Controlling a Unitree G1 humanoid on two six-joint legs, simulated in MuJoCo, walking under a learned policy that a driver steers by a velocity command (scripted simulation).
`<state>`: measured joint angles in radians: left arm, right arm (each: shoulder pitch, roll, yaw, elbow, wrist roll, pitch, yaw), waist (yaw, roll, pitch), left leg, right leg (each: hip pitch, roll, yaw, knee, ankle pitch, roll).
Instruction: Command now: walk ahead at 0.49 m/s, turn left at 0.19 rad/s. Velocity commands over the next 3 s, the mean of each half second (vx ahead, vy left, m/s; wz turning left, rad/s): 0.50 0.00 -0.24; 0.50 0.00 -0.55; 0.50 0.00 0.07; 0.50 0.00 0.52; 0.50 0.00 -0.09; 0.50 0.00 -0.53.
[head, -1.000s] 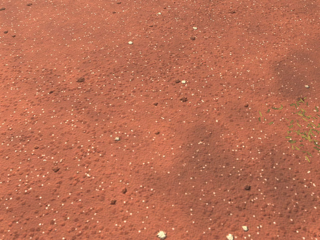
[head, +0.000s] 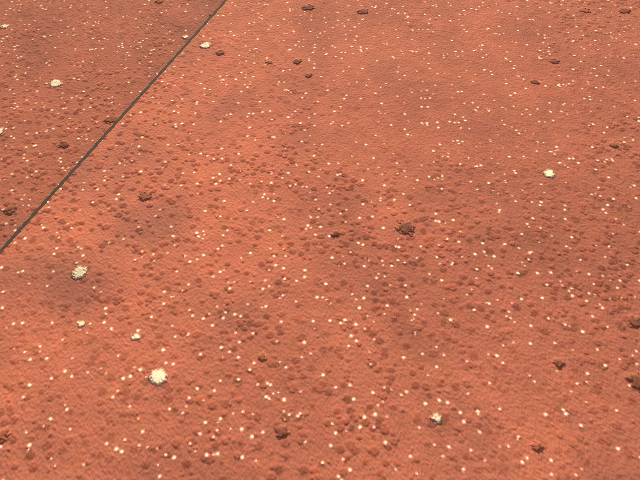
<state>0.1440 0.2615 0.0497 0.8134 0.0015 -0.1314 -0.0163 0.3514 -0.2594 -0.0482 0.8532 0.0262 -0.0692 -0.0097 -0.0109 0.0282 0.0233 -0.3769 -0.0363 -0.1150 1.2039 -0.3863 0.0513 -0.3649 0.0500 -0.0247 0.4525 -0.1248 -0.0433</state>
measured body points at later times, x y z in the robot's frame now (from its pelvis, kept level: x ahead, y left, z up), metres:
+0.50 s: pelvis +0.26 +0.04 +0.01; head +0.28 +0.06 +0.46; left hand +0.38 +0.30 -0.12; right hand +0.33 -0.24 -0.09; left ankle +0.29 +0.15 -0.73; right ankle +0.20 -0.10 -0.64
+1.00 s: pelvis +0.48 -0.09 +0.00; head +0.52 -0.12 +0.45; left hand +0.74 +0.08 -0.10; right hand +0.45 -0.39 -0.12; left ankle +0.50 +0.09 -0.64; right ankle +0.50 -0.17 -0.73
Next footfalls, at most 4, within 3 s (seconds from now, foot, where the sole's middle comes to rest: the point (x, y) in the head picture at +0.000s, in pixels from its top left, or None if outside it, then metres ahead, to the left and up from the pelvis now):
0.34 left None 0.33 0.14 -0.77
0.86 right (428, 447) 0.54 -0.19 -0.77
1.42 left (402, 294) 0.91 -0.17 -0.77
1.88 right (499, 236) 1.09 -0.45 -0.77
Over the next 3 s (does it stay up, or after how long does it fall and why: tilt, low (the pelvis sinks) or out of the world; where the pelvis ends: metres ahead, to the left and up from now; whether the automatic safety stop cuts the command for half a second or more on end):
stays up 1.49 -0.45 0.00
